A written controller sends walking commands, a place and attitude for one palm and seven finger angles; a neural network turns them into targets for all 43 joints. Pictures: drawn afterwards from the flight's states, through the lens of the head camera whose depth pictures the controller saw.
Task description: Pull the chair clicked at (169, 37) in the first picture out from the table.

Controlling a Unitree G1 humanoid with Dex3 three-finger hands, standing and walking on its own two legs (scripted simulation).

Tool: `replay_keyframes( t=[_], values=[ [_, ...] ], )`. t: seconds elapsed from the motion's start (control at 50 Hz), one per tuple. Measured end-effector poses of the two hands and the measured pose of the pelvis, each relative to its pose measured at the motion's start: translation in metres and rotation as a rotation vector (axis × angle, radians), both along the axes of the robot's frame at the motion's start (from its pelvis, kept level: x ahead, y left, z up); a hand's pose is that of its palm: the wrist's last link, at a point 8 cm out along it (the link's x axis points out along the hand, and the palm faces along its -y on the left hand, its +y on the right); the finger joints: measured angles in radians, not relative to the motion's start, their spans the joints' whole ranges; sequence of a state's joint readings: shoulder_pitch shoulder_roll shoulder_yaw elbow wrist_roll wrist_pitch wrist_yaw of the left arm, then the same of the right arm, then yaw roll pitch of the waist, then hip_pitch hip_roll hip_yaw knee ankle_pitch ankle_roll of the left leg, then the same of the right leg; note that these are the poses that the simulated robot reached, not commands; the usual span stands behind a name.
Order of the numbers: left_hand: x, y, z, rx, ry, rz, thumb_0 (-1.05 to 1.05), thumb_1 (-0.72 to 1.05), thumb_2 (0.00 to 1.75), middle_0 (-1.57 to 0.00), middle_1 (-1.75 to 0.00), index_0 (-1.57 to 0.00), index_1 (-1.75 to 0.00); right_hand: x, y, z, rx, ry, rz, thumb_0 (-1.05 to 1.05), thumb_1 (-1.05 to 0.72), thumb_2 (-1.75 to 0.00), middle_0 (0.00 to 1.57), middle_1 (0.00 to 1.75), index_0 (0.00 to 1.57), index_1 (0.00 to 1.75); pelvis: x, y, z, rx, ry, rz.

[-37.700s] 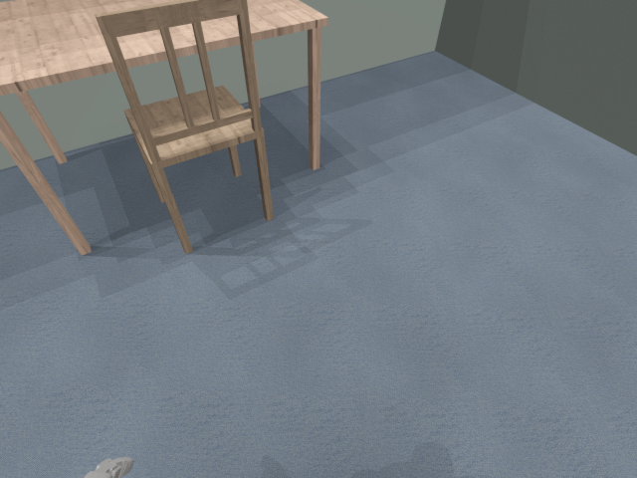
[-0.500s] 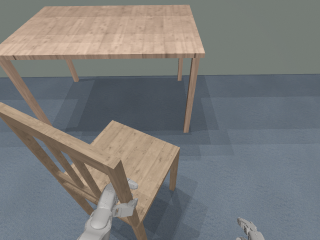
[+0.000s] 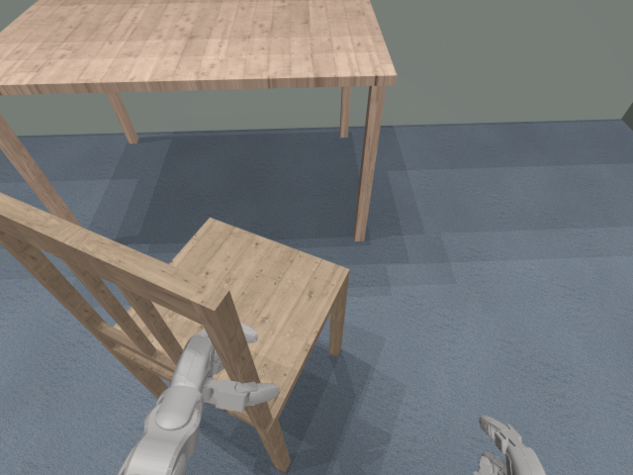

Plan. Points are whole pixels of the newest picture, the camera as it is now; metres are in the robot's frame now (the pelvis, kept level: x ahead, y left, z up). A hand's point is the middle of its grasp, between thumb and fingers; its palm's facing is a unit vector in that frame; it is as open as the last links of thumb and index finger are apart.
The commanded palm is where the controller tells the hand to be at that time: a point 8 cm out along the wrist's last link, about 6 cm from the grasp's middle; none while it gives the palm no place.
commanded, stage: open the thumb and straighten the fingers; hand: left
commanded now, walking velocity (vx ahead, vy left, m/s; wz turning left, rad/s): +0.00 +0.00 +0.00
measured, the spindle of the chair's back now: (115, 310) +0.37 +0.32 -0.05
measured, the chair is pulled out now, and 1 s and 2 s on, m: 0.53 0.53 0.53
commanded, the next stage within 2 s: draw the fingers out of the gap in 0.44 s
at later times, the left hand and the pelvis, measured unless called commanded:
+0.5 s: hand (236, 373) +0.27 +0.12 -0.06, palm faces -0.10 -0.98 -0.16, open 17.2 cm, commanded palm +0.25 +0.17 -0.03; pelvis +0.01 +0.00 -0.02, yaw +1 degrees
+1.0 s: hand (222, 432) +0.20 +0.13 -0.06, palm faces -0.08 -0.99 -0.13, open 17.5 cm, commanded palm +0.18 +0.18 -0.04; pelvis +0.01 +0.00 -0.03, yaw +2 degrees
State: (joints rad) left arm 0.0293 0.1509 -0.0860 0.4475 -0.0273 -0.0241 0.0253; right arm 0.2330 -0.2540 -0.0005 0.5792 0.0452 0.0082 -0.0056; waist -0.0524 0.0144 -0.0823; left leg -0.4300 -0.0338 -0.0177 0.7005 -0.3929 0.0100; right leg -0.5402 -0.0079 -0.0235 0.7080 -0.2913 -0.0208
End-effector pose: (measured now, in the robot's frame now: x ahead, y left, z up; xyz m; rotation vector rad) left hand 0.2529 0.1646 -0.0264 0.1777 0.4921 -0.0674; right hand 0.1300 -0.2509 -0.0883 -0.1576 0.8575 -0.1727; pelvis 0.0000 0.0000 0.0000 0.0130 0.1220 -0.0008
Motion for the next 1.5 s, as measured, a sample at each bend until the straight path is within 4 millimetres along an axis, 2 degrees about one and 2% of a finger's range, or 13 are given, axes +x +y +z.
replay_keyframes(
  t=[0.1, 0.18, 0.26, 0.38, 0.52, 0.68, 0.8, 0.98, 1.2, 1.44, 1.5],
  values=[
    [0.002, 0.007, -0.01, 0.005, 0.049, 0.012, 0.01, -0.31, 0.32, -0.39, -1.2, -0.42, -1.23, -0.005, 0.006, -0.011, 0.014, 0.002, 0.007, 0.01, -0.91, -0.9, 0.2, 0.3, 0.19, 0.3, -0.004, 0.001, -0.009, 0.001, 0.02, 0.003],
    [0.004, -0.001, -0.008, -0.007, 0.046, -0.012, 0.0, -0.43, 0.25, -0.33, -0.99, -0.34, -1.0, -0.005, 0.01, -0.016, 0.019, -0.011, 0.008, 0.01, -0.91, -0.9, 0.2, 0.3, 0.2, 0.3, -0.003, 0.002, -0.012, -0.002, 0.03, 0.007],
    [0.009, -0.006, -0.006, -0.017, 0.029, -0.008, 0.0, -0.49, 0.22, -0.25, -0.73, -0.25, -0.74, -0.003, 0.013, -0.018, 0.019, -0.017, 0.016, 0.01, -0.91, -0.9, 0.2, 0.3, 0.2, 0.3, -0.001, 0.001, -0.015, -0.001, 0.04, 0.007],
    [0.013, 0.004, -0.014, 0.01, 0.059, 0.019, -0.01, -0.52, 0.2, -0.12, -0.34, -0.12, -0.35, 0.001, 0.01, -0.018, 0.01, -0.014, 0.022, 0.01, -0.91, -0.9, 0.2, 0.3, 0.2, 0.3, 0.0, -0.003, -0.019, -0.002, 0.056, 0.006],
    [0.003, 0.005, -0.009, 0.007, 0.056, 0.018, -0.01, -0.53, 0.2, -0.03, -0.09, -0.03, -0.1, 0.012, 0.004, -0.015, -0.01, -0.041, 0.028, 0.01, -0.91, -0.9, 0.2, 0.3, 0.2, 0.3, 0.008, -0.003, -0.018, -0.009, 0.064, 0.019],
    [-0.006, 0.012, -0.018, 0.005, 0.077, 0.035, -0.01, -0.54, 0.2, -0.01, -0.02, -0.01, -0.02, 0.025, 0.002, -0.01, -0.028, -0.068, 0.044, 0.01, -0.91, -0.9, 0.2, 0.3, 0.2, 0.3, 0.011, -0.007, -0.021, -0.008, 0.073, 0.021],
    [-0.03, 0.016, -0.011, 0.006, 0.078, 0.034, -0.01, -0.53, 0.2, 0.0, 0.0, 0.0, -0.01, 0.034, 0.005, -0.006, -0.02, -0.113, 0.052, 0.01, -0.91, -0.9, 0.2, 0.3, 0.2, 0.3, 0.016, -0.006, -0.022, -0.014, 0.075, 0.026],
    [-0.066, 0.015, -0.016, -0.012, 0.107, 0.041, -0.01, -0.54, 0.2, 0.0, 0.0, 0.0, 0.0, 0.046, 0.015, -0.002, -0.03, -0.171, 0.087, 0.01, -0.91, -0.9, 0.2, 0.3, 0.2, 0.3, 0.015, -0.004, -0.027, -0.02, 0.077, 0.039],
    [-0.087, 0.022, -0.014, -0.01, 0.108, 0.044, -0.01, -0.54, 0.2, 0.0, 0.0, 0.0, 0.0, 0.046, 0.024, -0.001, -0.028, -0.209, 0.081, 0.01, -0.9, -0.9, 0.2, 0.3, 0.2, 0.3, 0.011, 0.001, -0.032, -0.029, 0.081, 0.042],
    [-0.122, 0.016, -0.009, -0.029, 0.127, 0.054, -0.01, -0.54, 0.2, 0.0, 0.0, 0.0, 0.0, 0.047, 0.032, 0.001, -0.033, -0.243, 0.062, 0.01, -0.9, -0.9, 0.2, 0.3, 0.2, 0.3, 0.01, 0.008, -0.037, -0.032, 0.089, 0.039],
    [-0.124, 0.017, -0.003, -0.127, 0.031, 0.115, -0.01, -0.54, 0.2, 0.0, 0.0, 0.0, 0.0, 0.048, 0.034, -0.002, -0.042, -0.261, 0.074, 0.01, -0.9, -0.9, 0.2, 0.3, 0.2, 0.3, 0.008, 0.008, -0.042, -0.036, 0.099, 0.039]
  ],
)
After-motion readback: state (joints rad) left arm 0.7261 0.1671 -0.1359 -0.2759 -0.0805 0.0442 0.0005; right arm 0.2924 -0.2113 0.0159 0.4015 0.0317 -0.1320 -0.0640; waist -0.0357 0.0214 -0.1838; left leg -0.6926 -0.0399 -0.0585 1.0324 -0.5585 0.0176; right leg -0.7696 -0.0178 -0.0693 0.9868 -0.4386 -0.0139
